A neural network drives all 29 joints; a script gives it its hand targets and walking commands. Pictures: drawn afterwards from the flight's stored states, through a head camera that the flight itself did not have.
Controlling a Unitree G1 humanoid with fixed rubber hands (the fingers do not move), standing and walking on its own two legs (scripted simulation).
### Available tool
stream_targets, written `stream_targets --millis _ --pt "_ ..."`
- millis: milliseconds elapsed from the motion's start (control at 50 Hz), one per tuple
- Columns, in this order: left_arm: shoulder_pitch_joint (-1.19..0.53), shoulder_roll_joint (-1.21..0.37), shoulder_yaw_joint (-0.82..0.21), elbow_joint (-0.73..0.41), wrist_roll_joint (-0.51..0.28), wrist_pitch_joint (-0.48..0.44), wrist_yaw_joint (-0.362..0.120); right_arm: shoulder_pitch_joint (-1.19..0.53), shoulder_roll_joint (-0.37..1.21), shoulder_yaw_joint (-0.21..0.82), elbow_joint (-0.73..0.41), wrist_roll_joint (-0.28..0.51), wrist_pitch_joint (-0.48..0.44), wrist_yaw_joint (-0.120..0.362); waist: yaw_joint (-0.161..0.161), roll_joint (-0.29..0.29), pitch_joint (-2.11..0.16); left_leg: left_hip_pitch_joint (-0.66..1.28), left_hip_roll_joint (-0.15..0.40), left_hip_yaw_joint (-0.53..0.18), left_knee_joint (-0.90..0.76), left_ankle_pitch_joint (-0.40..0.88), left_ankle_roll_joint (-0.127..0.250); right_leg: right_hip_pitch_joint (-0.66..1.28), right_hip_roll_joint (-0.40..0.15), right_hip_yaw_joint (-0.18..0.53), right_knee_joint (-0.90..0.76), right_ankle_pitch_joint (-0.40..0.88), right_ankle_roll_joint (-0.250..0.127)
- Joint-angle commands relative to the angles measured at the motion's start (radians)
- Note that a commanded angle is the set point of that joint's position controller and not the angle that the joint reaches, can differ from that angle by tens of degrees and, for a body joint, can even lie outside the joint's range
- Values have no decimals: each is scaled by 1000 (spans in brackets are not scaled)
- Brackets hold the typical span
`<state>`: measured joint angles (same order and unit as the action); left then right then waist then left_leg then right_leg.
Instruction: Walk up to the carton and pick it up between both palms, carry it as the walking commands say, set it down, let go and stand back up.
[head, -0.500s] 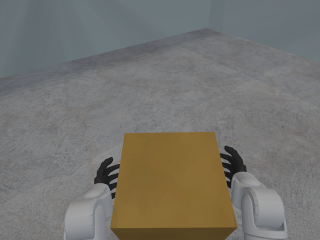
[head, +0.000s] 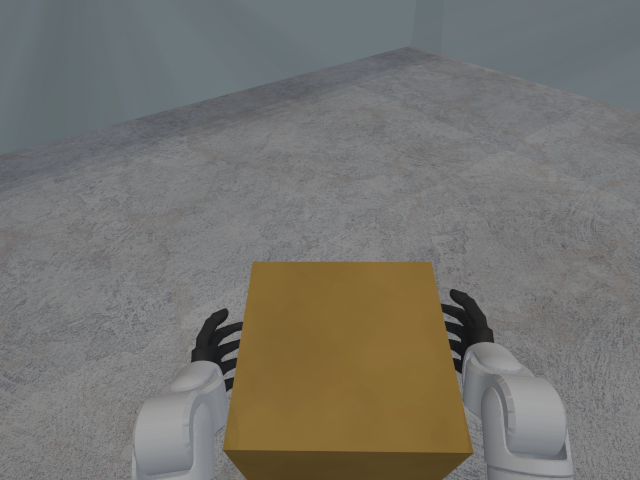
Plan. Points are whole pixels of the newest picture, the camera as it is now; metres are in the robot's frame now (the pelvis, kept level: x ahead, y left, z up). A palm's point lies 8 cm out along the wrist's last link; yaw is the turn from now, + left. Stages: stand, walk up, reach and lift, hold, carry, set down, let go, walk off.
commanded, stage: carry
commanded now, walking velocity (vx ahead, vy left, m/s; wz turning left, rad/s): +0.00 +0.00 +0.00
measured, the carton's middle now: (340, 386) +0.24 +0.00 +0.02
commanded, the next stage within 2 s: hold in 1.06 s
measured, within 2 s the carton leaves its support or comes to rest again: neither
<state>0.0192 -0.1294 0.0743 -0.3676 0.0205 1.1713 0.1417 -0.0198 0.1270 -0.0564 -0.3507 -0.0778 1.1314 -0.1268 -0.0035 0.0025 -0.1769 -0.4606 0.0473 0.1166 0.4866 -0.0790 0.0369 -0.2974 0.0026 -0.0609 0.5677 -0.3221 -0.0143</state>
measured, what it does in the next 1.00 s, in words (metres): stands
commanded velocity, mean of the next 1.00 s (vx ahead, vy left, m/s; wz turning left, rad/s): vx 0.00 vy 0.00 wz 0.00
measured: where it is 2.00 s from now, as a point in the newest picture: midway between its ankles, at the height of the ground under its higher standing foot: outside the picture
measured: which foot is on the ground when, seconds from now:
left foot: down 0.00-1.00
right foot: down 0.00-1.00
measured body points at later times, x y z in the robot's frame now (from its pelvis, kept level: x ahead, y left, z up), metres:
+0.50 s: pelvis +0.03 -0.01 +0.00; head -0.02 -0.01 +0.45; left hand +0.27 +0.14 +0.06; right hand +0.28 -0.16 +0.07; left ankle +0.11 +0.10 -0.73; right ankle -0.02 -0.11 -0.73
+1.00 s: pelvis +0.03 -0.02 +0.00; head +0.01 -0.01 +0.45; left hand +0.29 +0.14 +0.03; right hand +0.31 -0.17 +0.05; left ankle +0.11 +0.10 -0.73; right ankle -0.02 -0.11 -0.73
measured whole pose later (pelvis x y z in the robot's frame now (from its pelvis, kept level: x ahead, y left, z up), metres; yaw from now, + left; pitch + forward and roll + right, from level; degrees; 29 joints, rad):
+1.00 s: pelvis +0.03 -0.02 +0.00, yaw +0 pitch +3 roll +0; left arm -0.01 -0.13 0.11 -0.13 0.05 0.90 0.10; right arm -0.06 0.13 -0.07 -0.10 -0.12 0.87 -0.10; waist -0.01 -0.01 -0.13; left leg -0.43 0.06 0.12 0.54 -0.16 0.01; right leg -0.26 0.01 -0.06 0.59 -0.38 -0.03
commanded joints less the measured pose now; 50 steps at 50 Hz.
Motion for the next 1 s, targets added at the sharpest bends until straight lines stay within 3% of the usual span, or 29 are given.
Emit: stream_targets --millis 0,60,120,140,180,260,280,320,340,360,380,400,420,460,480,500,520,580,660,700,720,760,820,840,880,920,960,980 --pt "-549 -786 -621 -192 -261 -78 -136 -438 791 599 -139 276 -33 135 1 1 -156 220 95 -128 -54 -108 -17 -99 -102 107 -158 -35 -50" --pt "-546 -761 -595 -131 -233 -93 -136 -427 758 562 -78 248 -50 134 0 18 -150 221 93 -118 -42 -86 -18 -101 -106 106 -154 -11 -50" --pt "-543 -780 -608 -170 -246 -106 -136 -426 777 583 -114 264 -62 133 -1 18 -167 232 92 -105 -21 -42 -16 -88 -117 103 -143 34 -49" --pt "-537 -747 -573 -110 -220 -115 -137 -419 747 552 -51 238 -70 133 -1 7 -158 227 93 -105 -18 -30 -16 -82 -117 99 -141 49 -46" --pt "-542 -763 -595 -151 -236 -122 -139 -424 764 577 -95 253 -76 133 -1 -5 -158 228 89 -98 -7 -31 -15 -81 -123 100 -148 63 -45" --pt "-528 -737 -566 -104 -216 -136 -139 -412 742 555 -47 237 -89 130 -2 -11 -166 227 90 -90 11 18 -14 -60 -128 93 -127 144 -45" --pt "-539 -765 -594 -156 -236 -136 -139 -423 764 580 -101 256 -90 128 -3 -12 -166 227 91 -88 7 22 -12 -57 -129 89 -120 144 -43" --pt "-520 -747 -575 -122 -223 -141 -138 -409 747 568 -72 247 -94 129 -2 -6 -173 230 94 -88 13 38 -10 -46 -128 86 -110 175 -44" --pt "-520 -761 -593 -156 -233 -140 -137 -427 760 594 -120 266 -94 129 -2 -3 -175 228 94 -88 13 37 -9 -40 -128 84 -110 173 -41" --pt "-512 -719 -553 -85 -203 -145 -138 -401 720 547 -29 231 -98 129 -3 -5 -168 231 92 -84 17 47 -10 -53 -130 87 -106 179 -41" --pt "-518 -729 -563 -102 -211 -151 -138 -415 730 555 -50 239 -106 129 -2 2 -175 232 93 -85 23 63 -8 -44 -127 82 -103 190 -42" --pt "-526 -745 -580 -139 -227 -153 -138 -410 751 572 -77 251 -106 130 -1 -2 -175 231 93 -87 19 48 -8 -45 -125 84 -103 172 -41" --pt "-532 -715 -556 -89 -205 -160 -141 -408 720 542 -24 225 -114 131 -1 -5 -166 223 93 -87 19 39 -9 -43 -127 84 -106 172 -40" --pt "-529 -727 -562 -90 -209 -163 -142 -413 729 554 -37 230 -117 130 -2 -15 -153 221 92 -88 16 24 -9 -53 -129 86 -109 160 -42" --pt "-528 -749 -577 -121 -222 -165 -141 -436 752 579 -82 251 -120 130 -2 -11 -158 228 94 -86 16 20 -9 -55 -128 86 -111 154 -42" --pt "-522 -699 -531 -35 -184 -172 -143 -408 699 521 21 208 -127 132 -2 -6 -148 222 96 -88 9 26 -9 -53 -128 83 -108 156 -42" --pt "-532 -731 -569 -105 -214 -176 -143 -417 735 562 -47 237 -130 132 -2 1 -157 228 96 -88 7 21 -9 -49 -125 81 -105 146 -42" --pt "-527 -717 -546 -60 -198 -198 -147 -424 721 539 -7 220 -151 137 -2 -13 -180 242 100 -84 21 61 -5 -35 -124 77 -97 197 -43" --pt "-547 -714 -537 -37 -188 -228 -153 -438 722 529 21 210 -183 144 -1 10 -172 238 100 -87 10 46 -5 -40 -116 77 -95 160 -47" --pt "-539 -676 -506 31 -161 -251 -159 -422 685 489 96 175 -206 149 -2 10 -166 237 100 -87 11 39 -5 -40 -119 77 -100 164 -47" --pt "-558 -719 -538 -24 -186 -258 -162 -456 728 531 22 203 -215 151 -2 2 -172 238 102 -87 5 36 -5 -32 -117 72 -94 157 -47" --pt "-548 -691 -514 24 -167 -277 -166 -438 707 501 85 181 -234 156 -1 9 -180 243 103 -91 8 54 -5 -26 -113 71 -90 167 -48" --pt "-548 -693 -509 38 -160 -301 -169 -454 713 503 88 181 -259 162 -1 8 -181 248 105 -88 12 67 -2 -21 -111 71 -88 180 -49" --pt "-553 -661 -478 100 -136 -315 -174 -443 681 464 157 149 -273 165 -1 7 -181 246 105 -92 10 56 -2 -20 -110 71 -89 175 -50" --pt "-574 -698 -517 24 -166 -332 -177 -472 729 512 78 183 -291 168 -2 5 -170 241 105 -92 2 31 -4 -21 -110 69 -96 151 -49" --pt "-563 -681 -502 61 -151 -339 -177 -454 710 491 121 165 -296 168 -2 14 -170 246 105 -93 1 16 -3 -22 -112 77 -100 153 -52" --pt "-570 -701 -533 -5 -177 -340 -175 -463 730 520 56 190 -299 166 -2 9 -176 249 105 -90 4 19 -5 -16 -114 74 -99 165 -52" --pt "-554 -688 -516 43 -162 -341 -178 -447 707 499 93 173 -300 167 -2 9 -184 256 106 -90 4 37 -5 -11 -114 75 -95 176 -52"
